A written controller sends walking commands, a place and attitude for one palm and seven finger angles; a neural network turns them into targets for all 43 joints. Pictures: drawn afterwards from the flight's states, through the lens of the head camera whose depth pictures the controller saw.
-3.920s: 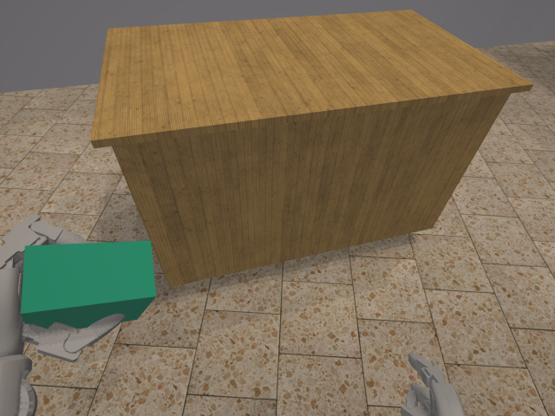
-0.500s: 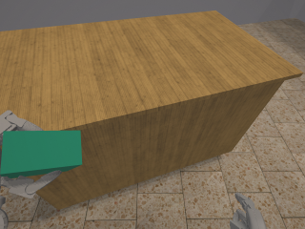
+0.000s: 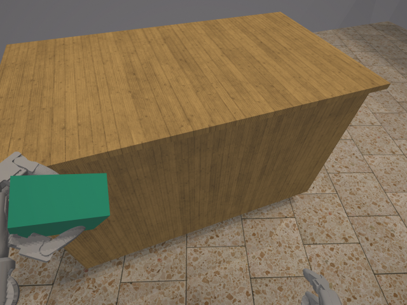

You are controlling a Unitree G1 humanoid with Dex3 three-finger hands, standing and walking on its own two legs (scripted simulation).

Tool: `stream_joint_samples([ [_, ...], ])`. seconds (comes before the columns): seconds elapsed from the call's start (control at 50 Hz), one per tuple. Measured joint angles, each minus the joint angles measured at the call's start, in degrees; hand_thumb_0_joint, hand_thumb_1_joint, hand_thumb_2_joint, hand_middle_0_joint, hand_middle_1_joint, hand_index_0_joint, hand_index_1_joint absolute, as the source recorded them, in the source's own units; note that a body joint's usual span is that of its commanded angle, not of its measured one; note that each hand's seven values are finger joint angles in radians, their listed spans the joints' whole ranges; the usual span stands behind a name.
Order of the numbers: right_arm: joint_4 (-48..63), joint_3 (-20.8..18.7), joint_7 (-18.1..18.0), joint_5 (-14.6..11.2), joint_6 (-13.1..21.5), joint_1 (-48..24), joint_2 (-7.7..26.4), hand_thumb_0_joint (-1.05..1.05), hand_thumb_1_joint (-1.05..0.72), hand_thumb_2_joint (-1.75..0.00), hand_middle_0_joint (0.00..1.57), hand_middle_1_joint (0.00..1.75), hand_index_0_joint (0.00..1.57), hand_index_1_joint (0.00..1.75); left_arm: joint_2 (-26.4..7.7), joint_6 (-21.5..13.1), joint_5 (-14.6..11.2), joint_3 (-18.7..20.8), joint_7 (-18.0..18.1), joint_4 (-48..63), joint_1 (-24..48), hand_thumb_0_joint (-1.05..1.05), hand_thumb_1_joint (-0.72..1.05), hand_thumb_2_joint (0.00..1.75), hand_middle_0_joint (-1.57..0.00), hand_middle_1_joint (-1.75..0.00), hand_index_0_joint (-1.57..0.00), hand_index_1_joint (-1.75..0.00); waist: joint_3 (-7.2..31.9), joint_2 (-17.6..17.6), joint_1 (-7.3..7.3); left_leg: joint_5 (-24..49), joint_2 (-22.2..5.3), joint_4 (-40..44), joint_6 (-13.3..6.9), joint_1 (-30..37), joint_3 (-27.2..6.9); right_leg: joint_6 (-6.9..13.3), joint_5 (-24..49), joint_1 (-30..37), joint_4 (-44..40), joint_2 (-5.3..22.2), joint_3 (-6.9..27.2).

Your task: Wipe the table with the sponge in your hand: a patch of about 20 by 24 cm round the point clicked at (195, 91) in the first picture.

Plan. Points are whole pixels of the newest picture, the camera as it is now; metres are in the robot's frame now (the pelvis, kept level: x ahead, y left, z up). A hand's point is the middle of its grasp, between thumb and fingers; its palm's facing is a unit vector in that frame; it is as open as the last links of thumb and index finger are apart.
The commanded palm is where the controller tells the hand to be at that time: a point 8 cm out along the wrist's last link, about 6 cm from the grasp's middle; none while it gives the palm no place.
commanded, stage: come to a stop and stand still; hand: left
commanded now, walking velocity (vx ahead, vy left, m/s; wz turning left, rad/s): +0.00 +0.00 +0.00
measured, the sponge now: (72, 206) +0.22 +0.22 +0.15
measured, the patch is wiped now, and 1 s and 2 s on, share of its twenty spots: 0.00 0.00 0.00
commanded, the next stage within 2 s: look again from close up in 0.22 s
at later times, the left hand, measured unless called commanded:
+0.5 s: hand (21, 182) +0.24 +0.28 +0.18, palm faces +0.43 -0.83 -0.35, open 10.3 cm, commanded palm +0.17 +0.29 +0.18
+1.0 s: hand (42, 162) +0.29 +0.29 +0.16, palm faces +0.42 -0.85 -0.33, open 10.3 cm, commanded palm +0.23 +0.32 +0.18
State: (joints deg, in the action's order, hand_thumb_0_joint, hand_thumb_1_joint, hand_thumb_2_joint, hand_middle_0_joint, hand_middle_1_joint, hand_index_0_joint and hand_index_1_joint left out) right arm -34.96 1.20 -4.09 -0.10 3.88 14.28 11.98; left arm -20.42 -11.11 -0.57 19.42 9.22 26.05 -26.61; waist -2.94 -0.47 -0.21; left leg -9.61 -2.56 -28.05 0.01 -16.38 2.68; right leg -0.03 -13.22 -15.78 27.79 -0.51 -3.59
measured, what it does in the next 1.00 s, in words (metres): shifts its weight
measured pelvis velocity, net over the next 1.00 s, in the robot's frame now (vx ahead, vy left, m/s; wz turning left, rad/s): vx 0.07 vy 0.04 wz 0.00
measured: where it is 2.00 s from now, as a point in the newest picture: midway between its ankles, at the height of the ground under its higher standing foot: (173, 302)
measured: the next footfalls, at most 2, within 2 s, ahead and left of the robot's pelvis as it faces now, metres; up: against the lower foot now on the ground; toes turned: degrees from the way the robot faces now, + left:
right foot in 1.62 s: +0.25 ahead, +0.02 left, +0.00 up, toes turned -4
left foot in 1.94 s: +0.27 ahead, +0.25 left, +0.00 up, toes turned -1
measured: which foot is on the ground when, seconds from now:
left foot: down 0.00-1.00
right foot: down 0.00-1.00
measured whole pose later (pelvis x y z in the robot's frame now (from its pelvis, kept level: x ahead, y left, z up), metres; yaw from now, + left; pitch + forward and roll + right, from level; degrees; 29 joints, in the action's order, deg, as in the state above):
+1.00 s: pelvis +0.07 +0.04 -0.01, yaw +0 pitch -1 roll -1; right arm -33.3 2.6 -0.7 0.4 7.8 12.3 10.4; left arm -19.4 -14.1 -0.7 19.5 6.0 23.2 -21.1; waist -0.1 1.6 -2.4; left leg -19.3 2.5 -33.6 -3.7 -13.6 0.4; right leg -1.2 -17.4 -12.6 30.7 0.4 0.5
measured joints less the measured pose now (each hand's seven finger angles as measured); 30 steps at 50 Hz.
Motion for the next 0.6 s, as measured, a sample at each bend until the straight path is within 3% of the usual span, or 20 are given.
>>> stream_joint_samples([
  [0.1, -0.11, -0.13, 0.26, 0.00, 1.57, -0.18, 0.04, 0.01, -0.90, -0.90, 0.20, 0.30, 0.20, 0.30, 0.60, -0.28, 0.54, -0.32, 0.20, -0.11, 0.07, -0.01, -0.51, 0.99, -0.71, -1.35, -0.73, -1.34, -0.85, 0.36, -0.07, 0.09, 0.25, -0.90, 0.21, -0.48, -0.04, 0.77, 4.28, -0.26, -0.09, 0.01, 0.38],
  [0.2, -0.74, -0.20, 0.56, 0.45, 1.86, -0.94, -0.20, 0.01, -0.90, -0.90, 0.20, 0.30, 0.20, 0.30, 1.47, -0.18, 0.69, -1.73, 0.06, 0.99, -0.46, -0.02, -0.51, 0.99, -0.71, -1.35, -0.73, -1.34, -0.43, 0.05, -0.44, -3.15, -0.17, -2.85, 0.50, -1.55, -0.13, 1.69, 4.14, -0.67, -0.06, -0.48, 0.46],
  [0.32, -0.81, -0.06, 0.43, 0.41, 1.32, -1.54, -0.38, 0.01, -0.90, -0.90, 0.20, 0.30, 0.20, 0.30, 0.60, -0.43, 0.08, -1.50, 0.04, 1.21, 0.30, -0.02, -0.51, 0.99, -0.71, -1.35, -0.73, -1.34, 0.05, -0.33, -0.09, -0.60, -0.23, -2.36, 0.37, -1.40, -0.42, 1.28, 3.82, -0.54, -0.08, -0.69, 0.43],
  [0.36, -0.82, -0.74, 0.11, 0.73, 2.87, -0.34, -0.93, 0.01, -0.90, -0.90, 0.20, 0.30, 0.20, 0.30, -4.83, -1.69, 2.51, 0.73, -3.06, -2.30, 7.72, -0.02, -0.51, 0.99, -0.71, -1.34, -0.73, -1.34, -0.38, 0.55, -2.24, -2.84, 0.22, -4.33, -0.20, -2.79, -1.12, 1.18, 4.73, -1.18, 0.11, -0.57, 0.23],
  [0.4, -1.53, -0.42, 0.89, 0.07, 3.52, -0.54, -0.76, 0.01, -0.90, -0.90, 0.20, 0.30, 0.20, 0.30, -7.55, -4.02, 1.03, 3.30, -4.07, -8.46, 13.95, -0.02, -0.51, 0.99, -0.71, -1.35, -0.73, -1.34, -0.36, 0.87, -3.39, -3.86, 1.13, -4.75, -0.29, -2.72, -2.19, 1.45, 4.58, -1.46, 0.02, -0.88, 0.56],
  [0.46, -0.84, -0.18, 2.81, -0.48, 4.49, -0.91, -0.15, 0.01, -0.90, -0.90, 0.20, 0.30, 0.20, 0.30, -5.18, -3.52, -1.33, 5.44, -3.25, -10.14, 13.77, -0.02, -0.51, 0.99, -0.71, -1.35, -0.73, -1.34, -0.35, 1.00, -2.70, -1.22, 2.15, -2.67, -0.83, -0.59, -1.62, 0.79, 4.71, -0.38, -0.74, -0.66, 2.51],
  [0.54, 0.81, -0.06, 3.38, -0.90, 5.65, 0.39, 0.11, 0.01, -0.90, -0.90, 0.20, 0.30, 0.20, 0.30, -0.32, -3.38, -1.15, 1.05, -3.50, -5.51, 6.42, -0.02, -0.51, 0.99, -0.71, -1.35, -0.73, -1.34, 0.94, 1.55, -1.45, -1.14, 3.30, 0.67, -2.54, 1.73, -0.03, -0.26, -0.79, 0.27, -0.57, 0.30, 4.26],
  [0.6, 1.72, 0.24, 3.39, -0.72, 6.04, 0.72, -0.81, 0.01, -0.90, -0.90, 0.20, 0.30, 0.20, 0.30, -0.01, -3.53, -0.01, -1.51, -4.44, -3.34, 3.68, -0.02, -0.51, 0.99, -0.71, -1.35, -0.73, -1.34, 0.44, 3.35, -1.09, -0.96, 4.49, 1.46, -3.47, 2.49, 0.22, -0.53, -1.26, 0.40, 0.18, 0.95, 5.34],
])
